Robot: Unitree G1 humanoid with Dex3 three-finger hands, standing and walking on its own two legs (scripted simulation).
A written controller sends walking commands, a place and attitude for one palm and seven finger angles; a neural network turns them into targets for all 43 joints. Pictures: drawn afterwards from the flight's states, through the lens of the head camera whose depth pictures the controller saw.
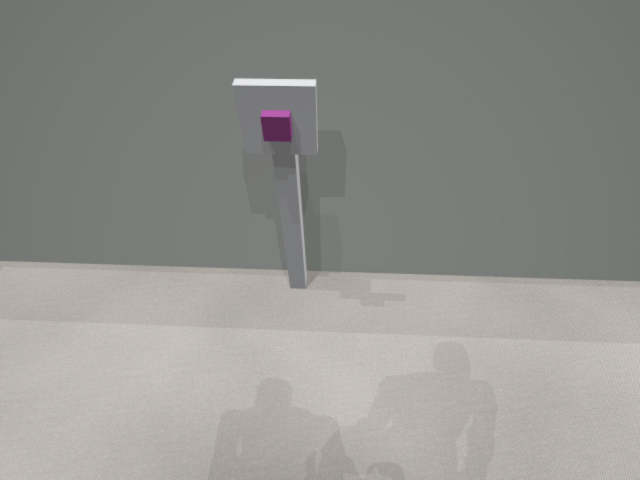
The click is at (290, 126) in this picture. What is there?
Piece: button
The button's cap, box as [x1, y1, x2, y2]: [260, 110, 291, 141]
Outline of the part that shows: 262,110 260,117 264,140 290,141 290,111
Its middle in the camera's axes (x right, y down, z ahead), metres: -0.10 -0.26 +0.89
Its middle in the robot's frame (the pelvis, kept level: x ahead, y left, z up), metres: +0.83 +0.15 -0.03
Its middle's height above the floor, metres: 0.75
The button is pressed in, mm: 0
